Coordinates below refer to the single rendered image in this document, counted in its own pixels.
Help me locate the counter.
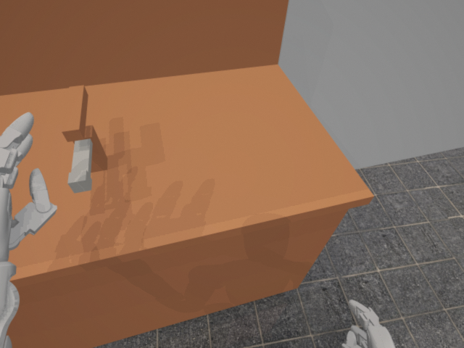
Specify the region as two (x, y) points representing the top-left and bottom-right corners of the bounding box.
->
(0, 0), (374, 348)

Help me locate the robot left forearm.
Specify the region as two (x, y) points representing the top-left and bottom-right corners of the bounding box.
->
(0, 262), (20, 348)

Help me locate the right robot hand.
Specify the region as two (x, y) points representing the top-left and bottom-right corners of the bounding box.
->
(342, 299), (396, 348)

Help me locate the left robot hand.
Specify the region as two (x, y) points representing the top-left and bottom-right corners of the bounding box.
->
(0, 112), (57, 262)

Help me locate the tap lever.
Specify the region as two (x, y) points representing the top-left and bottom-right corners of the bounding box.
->
(67, 138), (93, 194)

